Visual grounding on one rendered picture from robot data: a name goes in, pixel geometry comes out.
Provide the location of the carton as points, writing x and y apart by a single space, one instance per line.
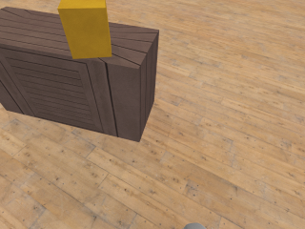
86 26

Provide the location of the pedestal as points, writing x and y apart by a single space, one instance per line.
111 95

